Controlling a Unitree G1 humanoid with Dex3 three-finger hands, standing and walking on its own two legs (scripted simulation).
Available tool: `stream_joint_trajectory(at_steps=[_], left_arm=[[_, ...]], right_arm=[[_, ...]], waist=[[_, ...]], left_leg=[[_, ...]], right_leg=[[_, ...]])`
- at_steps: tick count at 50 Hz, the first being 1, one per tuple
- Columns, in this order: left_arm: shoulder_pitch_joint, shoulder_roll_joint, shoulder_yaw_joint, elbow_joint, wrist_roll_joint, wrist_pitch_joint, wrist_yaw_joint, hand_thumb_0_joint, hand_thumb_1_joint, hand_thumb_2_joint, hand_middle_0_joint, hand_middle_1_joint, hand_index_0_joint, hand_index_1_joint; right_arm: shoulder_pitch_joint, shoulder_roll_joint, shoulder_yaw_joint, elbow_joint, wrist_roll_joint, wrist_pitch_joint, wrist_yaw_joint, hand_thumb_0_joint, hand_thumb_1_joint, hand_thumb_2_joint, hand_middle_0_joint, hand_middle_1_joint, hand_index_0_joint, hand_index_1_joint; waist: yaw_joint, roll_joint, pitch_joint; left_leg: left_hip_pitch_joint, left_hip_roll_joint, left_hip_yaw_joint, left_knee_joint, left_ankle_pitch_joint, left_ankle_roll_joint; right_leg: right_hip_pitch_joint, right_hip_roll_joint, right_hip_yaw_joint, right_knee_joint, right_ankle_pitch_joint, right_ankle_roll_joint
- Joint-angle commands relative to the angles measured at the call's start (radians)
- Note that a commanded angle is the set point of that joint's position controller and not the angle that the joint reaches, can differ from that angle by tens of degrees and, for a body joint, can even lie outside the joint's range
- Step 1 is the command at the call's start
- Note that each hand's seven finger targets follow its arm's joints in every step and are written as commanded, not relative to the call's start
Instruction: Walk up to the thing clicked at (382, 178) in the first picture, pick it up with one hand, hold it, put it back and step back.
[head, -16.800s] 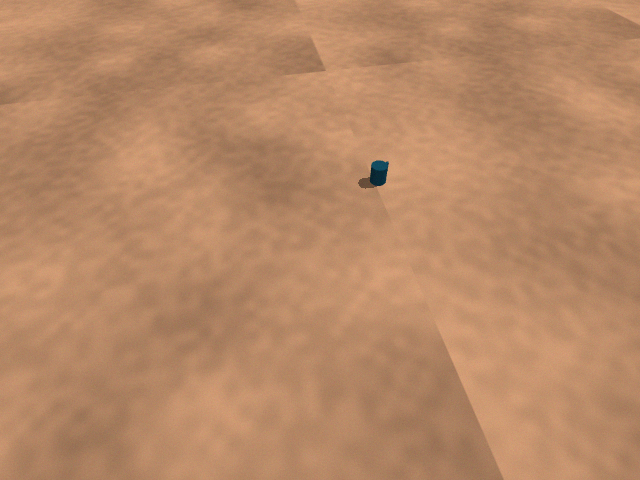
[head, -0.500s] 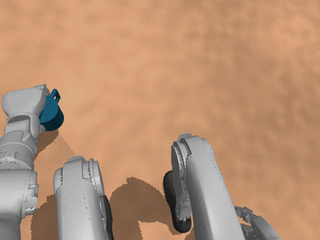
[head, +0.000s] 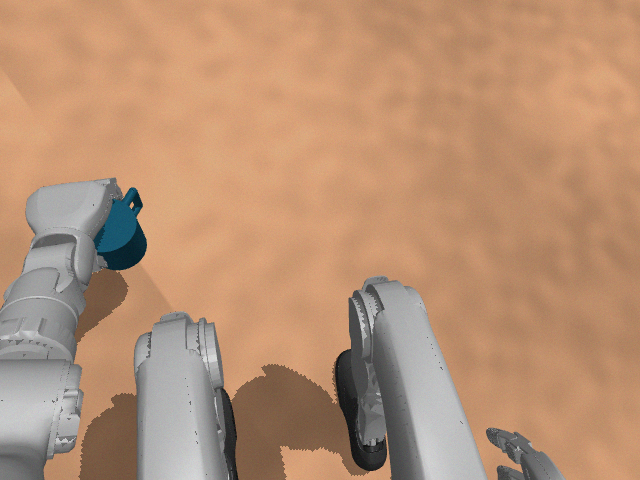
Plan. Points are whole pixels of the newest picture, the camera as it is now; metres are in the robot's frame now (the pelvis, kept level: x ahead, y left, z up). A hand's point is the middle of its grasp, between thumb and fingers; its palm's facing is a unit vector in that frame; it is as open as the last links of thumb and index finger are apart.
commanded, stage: lift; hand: left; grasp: from above
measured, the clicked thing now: (119, 226) +0.48 +0.23 -0.21
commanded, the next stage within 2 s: hold in 1.36 s
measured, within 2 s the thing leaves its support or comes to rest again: neither
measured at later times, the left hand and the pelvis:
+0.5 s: hand (19, 252) +0.39 +0.25 +0.00, palm faces -0.44 -0.07 -0.90, open 10.4 cm; pelvis +0.01 +0.00 +0.12, yaw +2 degrees
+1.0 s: hand out of the picture +0.36 +0.24 +0.19, palm faces -0.48 -0.09 -0.87, open 10.4 cm; pelvis +0.05 +0.00 +0.29, yaw +3 degrees
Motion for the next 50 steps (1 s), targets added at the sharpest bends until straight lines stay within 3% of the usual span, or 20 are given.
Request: stream_joint_trajectory(at_steps=[1,3,5,9,12,13,16,18,19,21,26,30,31,34,35,37,39,41,48,50], left_arm=[[-0.336,0.259,0.037,-0.308,-0.059,0.011,0.004,0.000,0.560,1.005,-1.015,-0.749,-0.985,-0.781],[-0.249,0.269,0.047,-0.310,-0.070,0.020,-0.016,0.000,0.554,0.992,-1.005,-0.753,-0.980,-0.780],[-0.277,0.256,0.038,-0.404,-0.095,0.017,-0.034,0.000,0.586,0.985,-1.008,-0.788,-0.994,-0.804],[-0.184,0.260,0.045,-0.480,-0.109,0.028,-0.057,0.000,0.589,0.998,-1.016,-0.784,-0.999,-0.803],[-0.160,0.260,0.048,-0.568,-0.127,0.030,-0.064,0.000,0.601,0.971,-1.024,-0.768,-1.009,-0.785],[-0.134,0.233,0.035,-0.589,-0.135,0.033,-0.066,0.000,0.601,0.975,-1.029,-0.763,-1.013,-0.781],[-0.073,0.256,0.056,-0.654,-0.143,0.046,-0.060,0.000,0.599,0.956,-1.018,-0.764,-1.006,-0.778],[-0.056,0.218,0.036,-0.687,-0.152,0.057,-0.060,0.000,0.603,0.966,-1.022,-0.769,-1.009,-0.784],[-0.051,0.241,0.048,-0.700,-0.151,0.065,-0.058,0.000,0.607,0.978,-1.019,-0.780,-1.007,-0.793],[-0.028,0.214,0.030,-0.726,-0.153,0.080,-0.065,0.000,0.575,0.959,-1.005,-0.755,-0.989,-0.773],[0.051,0.149,-0.002,-0.733,-0.168,0.127,-0.080,0.000,0.572,0.959,-1.007,-0.741,-0.987,-0.763],[0.099,0.137,-0.014,-0.767,-0.181,0.157,-0.104,0.000,0.578,0.919,-1.000,-0.733,-0.984,-0.751],[0.109,0.122,-0.034,-0.785,-0.182,0.159,-0.111,0.000,0.564,0.930,-0.999,-0.726,-0.979,-0.749],[0.145,0.115,-0.037,-0.759,-0.189,0.162,-0.122,0.000,0.554,0.927,-1.004,-0.703,-0.978,-0.733],[0.153,0.075,-0.059,-0.745,-0.191,0.161,-0.129,0.000,0.546,0.936,-1.002,-0.705,-0.973,-0.737],[0.150,0.087,-0.053,-0.737,-0.190,0.153,-0.132,0.000,0.520,0.954,-0.981,-0.718,-0.951,-0.751],[0.149,0.055,-0.080,-0.701,-0.180,0.143,-0.130,0.000,0.522,0.957,-0.989,-0.707,-0.956,-0.744],[0.173,0.072,-0.058,-0.674,-0.175,0.136,-0.119,0.000,0.489,0.978,-0.953,-0.745,-0.923,-0.778],[0.139,0.016,-0.094,-0.605,-0.153,0.122,-0.084,0.000,0.495,1.011,-0.956,-0.767,-0.925,-0.802],[0.138,0.028,-0.087,-0.599,-0.156,0.123,-0.075,0.000,0.465,1.047,-0.940,-0.775,-0.902,-0.817]], right_arm=[[0.174,-0.233,-0.093,-0.062,0.020,0.001,-0.026,0.000,-0.920,-0.908,0.200,0.300,0.200,0.300],[0.178,-0.227,-0.090,-0.074,0.029,0.008,-0.031,0.000,-0.920,-0.908,0.200,0.300,0.200,0.300],[0.177,-0.221,-0.094,-0.089,0.035,0.011,-0.037,0.000,-0.918,-0.907,0.200,0.300,0.200,0.300],[0.172,-0.224,-0.100,-0.107,0.050,0.018,-0.049,0.000,-0.919,-0.908,0.200,0.300,0.200,0.300],[0.157,-0.216,-0.105,-0.127,0.057,0.022,-0.060,0.000,-0.918,-0.908,0.200,0.300,0.200,0.300],[0.154,-0.204,-0.103,-0.130,0.057,0.022,-0.064,0.000,-0.917,-0.907,0.200,0.300,0.200,0.300],[0.135,-0.200,-0.109,-0.137,0.065,0.026,-0.083,0.000,-0.915,-0.906,0.200,0.300,0.200,0.300],[0.127,-0.185,-0.106,-0.136,0.069,0.027,-0.092,0.000,-0.916,-0.906,0.200,0.300,0.200,0.300],[0.123,-0.185,-0.106,-0.133,0.074,0.027,-0.099,0.000,-0.915,-0.906,0.200,0.300,0.200,0.300],[0.119,-0.181,-0.105,-0.132,0.077,0.029,-0.109,0.000,-0.915,-0.906,0.200,0.300,0.200,0.300],[0.101,-0.169,-0.095,-0.132,0.088,0.036,-0.130,0.000,-0.909,-0.904,0.200,0.300,0.200,0.300],[0.090,-0.157,-0.088,-0.123,0.099,0.040,-0.147,0.000,-0.909,-0.904,0.200,0.300,0.200,0.300],[0.085,-0.149,-0.086,-0.126,0.101,0.042,-0.154,0.000,-0.911,-0.905,0.200,0.300,0.200,0.300],[0.081,-0.136,-0.076,-0.120,0.107,0.042,-0.169,0.000,-0.910,-0.905,0.200,0.300,0.200,0.300],[0.082,-0.132,-0.073,-0.114,0.107,0.039,-0.173,0.000,-0.910,-0.905,0.200,0.300,0.200,0.300],[0.084,-0.135,-0.071,-0.103,0.108,0.033,-0.180,0.000,-0.910,-0.905,0.200,0.300,0.200,0.300],[0.086,-0.129,-0.067,-0.097,0.110,0.029,-0.183,0.000,-0.910,-0.906,0.200,0.300,0.200,0.300],[0.097,-0.127,-0.064,-0.085,0.109,0.024,-0.187,0.000,-0.910,-0.906,0.200,0.300,0.200,0.300],[0.109,-0.121,-0.062,-0.062,0.102,0.014,-0.185,0.000,-0.906,-0.905,0.200,0.300,0.200,0.300],[0.107,-0.122,-0.066,-0.064,0.102,0.014,-0.183,0.000,-0.906,-0.906,0.200,0.300,0.200,0.300]], waist=[[0.027,0.256,-0.737],[0.041,0.217,-0.722],[0.039,0.213,-0.756],[0.060,0.238,-0.737],[0.065,0.227,-0.731],[0.062,0.237,-0.723],[0.080,0.209,-0.749],[0.073,0.193,-0.734],[0.078,0.185,-0.742],[0.083,0.202,-0.736],[0.092,0.177,-0.664],[0.110,0.152,-0.664],[0.114,0.139,-0.648],[0.113,0.081,-0.560],[0.101,0.089,-0.527],[0.113,0.098,-0.500],[0.109,0.080,-0.466],[0.121,0.081,-0.454],[0.130,0.084,-0.386],[0.137,0.079,-0.379]], left_leg=[[0.572,-0.031,0.075,-0.331,0.115,0.028],[0.578,-0.032,0.079,-0.361,0.113,0.030],[0.603,-0.030,0.082,-0.373,0.123,0.032],[0.691,-0.025,0.057,-0.442,0.132,0.020],[0.736,-0.023,0.053,-0.493,0.103,0.019],[0.745,-0.024,0.064,-0.507,0.110,0.018],[0.796,-0.025,0.073,-0.547,0.108,0.021],[0.817,-0.026,0.082,-0.572,0.126,0.022],[0.837,-0.026,0.083,-0.584,0.141,0.024],[0.897,-0.025,0.082,-0.628,0.164,0.020],[1.015,-0.017,0.056,-0.763,0.164,0.013],[1.132,-0.013,0.062,-0.844,0.241,0.013],[1.151,-0.015,0.069,-0.865,0.240,0.016],[1.171,-0.016,0.082,-0.930,0.214,0.025],[1.191,-0.013,0.078,-0.961,0.210,0.024],[1.258,-0.006,0.066,-1.021,0.218,0.018],[1.307,-0.003,0.060,-1.069,0.234,0.017],[1.346,-0.007,0.065,-1.106,0.281,0.016],[1.499,-0.006,0.070,-1.259,0.324,0.013],[1.539,-0.010,0.079,-1.295,0.340,0.014]], right_leg=[[0.401,0.036,-0.068,-0.276,0.146,-0.075],[0.439,0.039,-0.062,-0.310,0.138,-0.072],[0.466,0.039,-0.054,-0.335,0.148,-0.071],[0.461,0.031,-0.050,-0.368,0.149,-0.072],[0.498,0.030,-0.043,-0.415,0.123,-0.070],[0.524,0.031,-0.038,-0.437,0.128,-0.069],[0.592,0.033,-0.026,-0.494,0.124,-0.065],[0.643,0.034,-0.019,-0.536,0.140,-0.062],[0.667,0.034,-0.017,-0.554,0.152,-0.060],[0.697,0.034,-0.014,-0.587,0.169,-0.060],[0.778,0.032,-0.022,-0.680,0.163,-0.056],[0.906,0.039,-0.013,-0.770,0.218,-0.053],[0.944,0.044,-0.010,-0.804,0.221,-0.051],[1.037,0.044,0.004,-0.904,0.208,-0.045],[1.044,0.045,0.004,-0.929,0.203,-0.045],[1.078,0.044,0.004,-0.973,0.202,-0.045],[1.114,0.047,0.000,-1.019,0.214,-0.046],[1.177,0.048,0.005,-1.062,0.252,-0.046],[1.305,0.054,0.001,-1.202,0.296,-0.044],[1.362,0.052,0.003,-1.249,0.313,-0.041]])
